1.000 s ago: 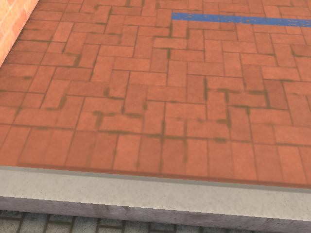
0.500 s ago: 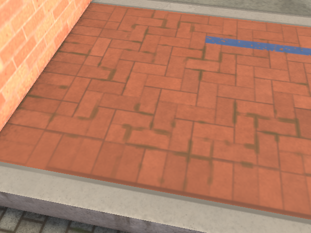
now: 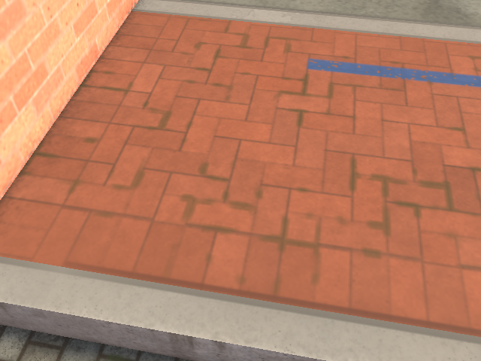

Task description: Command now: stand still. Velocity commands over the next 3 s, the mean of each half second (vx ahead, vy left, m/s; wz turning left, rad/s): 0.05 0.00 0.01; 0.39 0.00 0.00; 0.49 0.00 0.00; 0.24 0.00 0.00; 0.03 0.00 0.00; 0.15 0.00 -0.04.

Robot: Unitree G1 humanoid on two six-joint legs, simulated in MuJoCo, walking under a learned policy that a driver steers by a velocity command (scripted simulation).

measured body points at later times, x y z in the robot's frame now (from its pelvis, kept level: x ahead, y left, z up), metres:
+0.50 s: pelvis +0.01 +0.00 +0.00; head +0.01 +0.00 +0.45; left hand +0.05 +0.26 -0.15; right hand +0.07 -0.27 -0.14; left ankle +0.01 +0.11 -0.74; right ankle -0.02 -0.12 -0.74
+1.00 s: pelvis +0.19 +0.02 -0.03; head +0.22 +0.02 +0.42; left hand +0.10 +0.29 -0.16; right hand +0.44 -0.21 -0.11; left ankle +0.32 +0.13 -0.76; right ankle -0.01 -0.13 -0.74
